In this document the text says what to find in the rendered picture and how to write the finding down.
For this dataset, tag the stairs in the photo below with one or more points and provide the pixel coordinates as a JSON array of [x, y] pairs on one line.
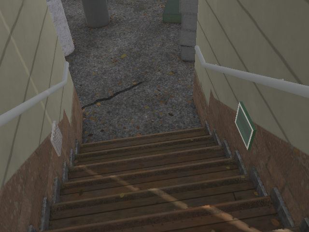
[[173, 181]]

